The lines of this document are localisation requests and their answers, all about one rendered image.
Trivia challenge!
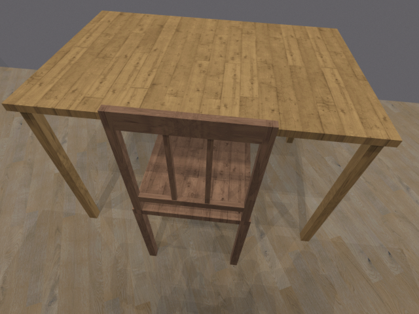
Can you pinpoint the chair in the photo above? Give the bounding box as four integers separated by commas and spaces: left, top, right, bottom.
98, 105, 279, 265

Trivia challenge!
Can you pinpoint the table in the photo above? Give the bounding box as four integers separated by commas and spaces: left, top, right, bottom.
2, 10, 403, 241

